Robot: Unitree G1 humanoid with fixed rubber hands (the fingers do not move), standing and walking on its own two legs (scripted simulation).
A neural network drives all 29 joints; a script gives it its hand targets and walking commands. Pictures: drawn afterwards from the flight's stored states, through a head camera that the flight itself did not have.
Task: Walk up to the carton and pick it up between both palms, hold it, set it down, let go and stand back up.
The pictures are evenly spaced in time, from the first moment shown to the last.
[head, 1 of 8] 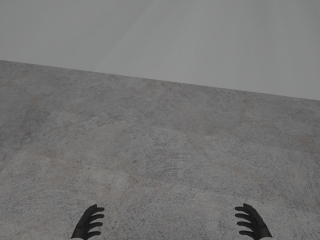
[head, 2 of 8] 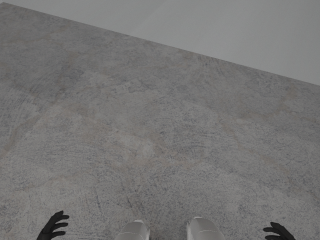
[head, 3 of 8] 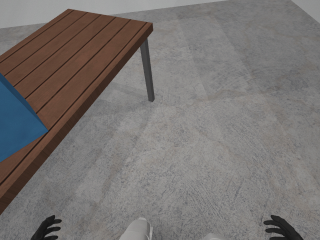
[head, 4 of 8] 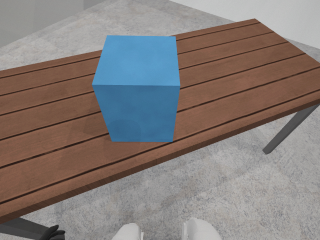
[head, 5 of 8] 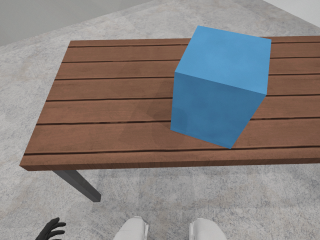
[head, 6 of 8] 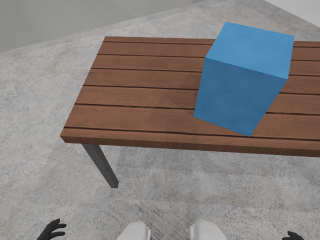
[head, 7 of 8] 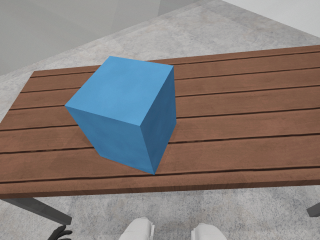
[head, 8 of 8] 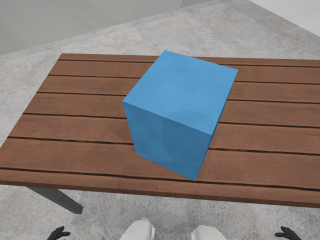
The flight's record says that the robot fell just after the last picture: no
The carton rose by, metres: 0.00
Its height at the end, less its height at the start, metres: +0.00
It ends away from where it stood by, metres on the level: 0.00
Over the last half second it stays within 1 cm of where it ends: yes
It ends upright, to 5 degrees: yes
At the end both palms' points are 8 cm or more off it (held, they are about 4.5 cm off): yes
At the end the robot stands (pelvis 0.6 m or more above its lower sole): yes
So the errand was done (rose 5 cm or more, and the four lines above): no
